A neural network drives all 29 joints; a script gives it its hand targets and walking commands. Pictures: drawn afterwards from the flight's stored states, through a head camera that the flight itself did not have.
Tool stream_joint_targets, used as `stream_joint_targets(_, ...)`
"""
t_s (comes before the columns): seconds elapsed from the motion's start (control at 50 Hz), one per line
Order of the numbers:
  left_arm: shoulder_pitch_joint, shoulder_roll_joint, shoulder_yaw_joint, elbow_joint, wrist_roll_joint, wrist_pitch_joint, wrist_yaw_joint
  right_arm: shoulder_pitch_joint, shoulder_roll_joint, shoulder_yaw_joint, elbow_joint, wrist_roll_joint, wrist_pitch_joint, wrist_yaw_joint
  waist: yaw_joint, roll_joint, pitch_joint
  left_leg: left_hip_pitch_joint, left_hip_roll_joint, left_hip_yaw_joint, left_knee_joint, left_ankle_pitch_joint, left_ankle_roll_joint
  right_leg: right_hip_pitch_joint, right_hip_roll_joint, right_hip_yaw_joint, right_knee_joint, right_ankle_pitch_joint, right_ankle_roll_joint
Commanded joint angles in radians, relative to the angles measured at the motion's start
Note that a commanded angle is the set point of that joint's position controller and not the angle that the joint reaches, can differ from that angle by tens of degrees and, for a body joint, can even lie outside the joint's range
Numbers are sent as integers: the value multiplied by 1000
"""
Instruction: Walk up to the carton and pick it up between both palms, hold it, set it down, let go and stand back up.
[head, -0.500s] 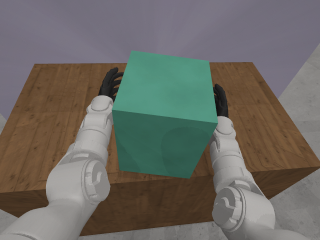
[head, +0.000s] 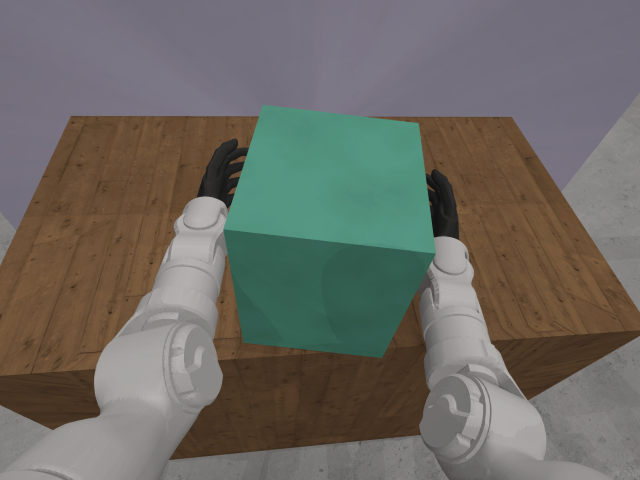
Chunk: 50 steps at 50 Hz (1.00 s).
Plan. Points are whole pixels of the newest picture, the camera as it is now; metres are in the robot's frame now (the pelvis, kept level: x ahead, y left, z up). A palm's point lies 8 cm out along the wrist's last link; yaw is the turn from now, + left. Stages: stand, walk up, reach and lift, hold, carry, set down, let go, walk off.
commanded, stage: set down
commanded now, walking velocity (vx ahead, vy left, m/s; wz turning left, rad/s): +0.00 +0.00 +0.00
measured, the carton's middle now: (326, 239) +0.40 +0.02 +0.05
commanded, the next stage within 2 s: none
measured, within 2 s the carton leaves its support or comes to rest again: neither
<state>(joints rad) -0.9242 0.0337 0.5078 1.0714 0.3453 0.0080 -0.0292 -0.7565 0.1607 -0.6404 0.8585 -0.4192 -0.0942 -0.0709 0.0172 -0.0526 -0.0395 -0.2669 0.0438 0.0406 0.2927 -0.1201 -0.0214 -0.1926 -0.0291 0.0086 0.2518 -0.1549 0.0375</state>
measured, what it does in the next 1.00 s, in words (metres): stands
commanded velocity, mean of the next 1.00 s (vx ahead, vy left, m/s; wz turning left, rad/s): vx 0.00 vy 0.00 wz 0.00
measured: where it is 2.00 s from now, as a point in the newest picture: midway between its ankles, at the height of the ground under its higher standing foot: outside the picture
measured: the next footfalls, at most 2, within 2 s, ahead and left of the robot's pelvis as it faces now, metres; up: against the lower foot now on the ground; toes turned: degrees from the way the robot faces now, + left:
none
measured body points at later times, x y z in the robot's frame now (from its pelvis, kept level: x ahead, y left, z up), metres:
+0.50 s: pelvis +0.00 +0.00 +0.00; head +0.04 +0.03 +0.45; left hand +0.44 +0.17 +0.09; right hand +0.41 -0.13 +0.08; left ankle +0.01 +0.13 -0.75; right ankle -0.02 -0.14 -0.75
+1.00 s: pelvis +0.00 +0.00 +0.00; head +0.04 +0.03 +0.45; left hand +0.44 +0.17 +0.09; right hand +0.41 -0.13 +0.08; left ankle +0.01 +0.13 -0.75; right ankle -0.02 -0.14 -0.75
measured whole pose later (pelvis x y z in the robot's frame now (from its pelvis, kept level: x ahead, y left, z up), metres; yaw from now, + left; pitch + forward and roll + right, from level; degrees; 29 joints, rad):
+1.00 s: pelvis +0.00 +0.00 +0.00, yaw +1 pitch +3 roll +0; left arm -0.90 -0.02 0.60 0.94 0.47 0.02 -0.11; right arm -0.75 0.20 -0.71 0.80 -0.50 -0.14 -0.03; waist 0.01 -0.06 0.03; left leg -0.22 0.04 0.06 0.27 -0.11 -0.02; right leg -0.15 -0.04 -0.02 0.26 -0.16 0.04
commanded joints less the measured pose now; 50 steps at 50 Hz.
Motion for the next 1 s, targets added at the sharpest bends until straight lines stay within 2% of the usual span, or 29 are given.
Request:
stream_joint_targets(0.0,-556,-495,-187,-50,11,-33,-126,-698,443,300,-81,-28,-94,126,-6,76,-553,262,-42,118,37,328,-33,175,48,-113,35,341,16)
stream_joint_targets(0.46,-451,-483,-137,-93,80,-14,-133,-570,429,232,-59,-80,-98,130,-9,70,-415,279,-40,124,18,271,-14,108,51,-130,2,190,20)
stream_joint_targets(0.74,-401,-484,-116,-113,118,-14,-142,-504,439,207,-45,-105,-89,130,-18,68,-339,277,-42,118,10,252,-2,81,51,-131,-6,143,24)
stream_joint_targets(0.98,-384,-430,-89,-119,142,-18,-140,-465,390,177,-31,-120,-81,126,-24,70,-311,279,-43,113,2,242,2,62,53,-129,-10,113,25)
